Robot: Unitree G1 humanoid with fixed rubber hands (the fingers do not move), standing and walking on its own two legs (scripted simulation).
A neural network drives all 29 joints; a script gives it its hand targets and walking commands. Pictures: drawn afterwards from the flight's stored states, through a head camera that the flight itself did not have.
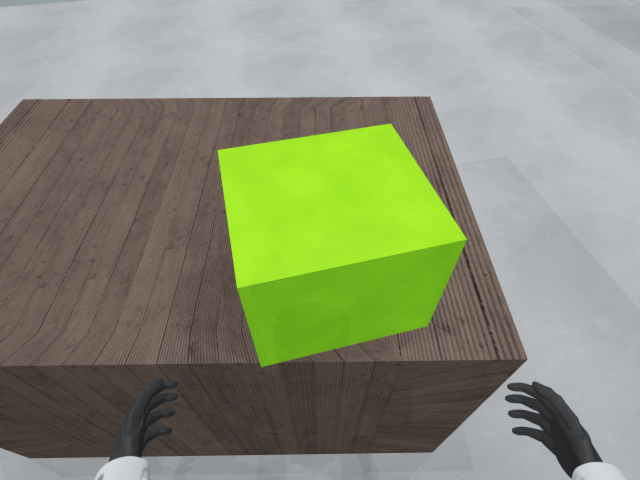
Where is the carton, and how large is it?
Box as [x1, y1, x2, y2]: [218, 124, 466, 366]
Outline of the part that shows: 391,124 218,150 237,289 261,366 427,325 466,238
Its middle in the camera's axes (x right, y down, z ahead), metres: +0.01 +0.00 +0.61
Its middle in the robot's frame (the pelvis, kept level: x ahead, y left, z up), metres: +0.46 -0.01 +0.00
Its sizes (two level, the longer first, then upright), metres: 0.278 0.253 0.224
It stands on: a pedestal, 0.67 m high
